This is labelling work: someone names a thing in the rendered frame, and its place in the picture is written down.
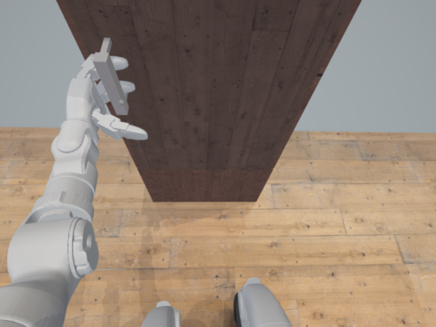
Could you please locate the left robot thigh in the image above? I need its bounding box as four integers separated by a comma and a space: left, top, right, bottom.
141, 306, 181, 327

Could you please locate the left robot upper arm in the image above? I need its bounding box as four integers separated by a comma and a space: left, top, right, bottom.
0, 217, 99, 327

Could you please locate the robot left hand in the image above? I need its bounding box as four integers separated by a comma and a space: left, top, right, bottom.
66, 54, 148, 140

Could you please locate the left robot shin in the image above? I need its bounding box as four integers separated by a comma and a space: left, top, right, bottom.
156, 301, 171, 307

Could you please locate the handle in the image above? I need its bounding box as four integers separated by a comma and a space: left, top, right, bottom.
93, 37, 129, 115

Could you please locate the cupboard door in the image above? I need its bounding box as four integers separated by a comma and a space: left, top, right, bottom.
64, 0, 355, 170

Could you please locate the left robot forearm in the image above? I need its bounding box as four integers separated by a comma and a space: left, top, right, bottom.
7, 119, 99, 279

